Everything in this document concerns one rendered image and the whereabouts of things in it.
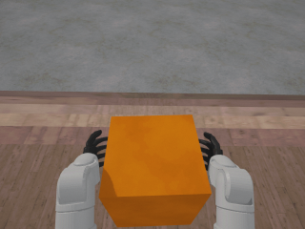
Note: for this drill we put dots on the robot left forearm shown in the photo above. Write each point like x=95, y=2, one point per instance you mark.
x=75, y=194

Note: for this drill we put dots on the robot left hand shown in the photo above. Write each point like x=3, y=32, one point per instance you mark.
x=92, y=143

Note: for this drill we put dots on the robot right hand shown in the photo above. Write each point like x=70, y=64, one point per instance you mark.
x=214, y=148

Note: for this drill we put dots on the carton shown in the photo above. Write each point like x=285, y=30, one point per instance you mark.
x=154, y=172

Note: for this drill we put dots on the robot right forearm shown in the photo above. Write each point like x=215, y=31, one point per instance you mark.
x=234, y=194

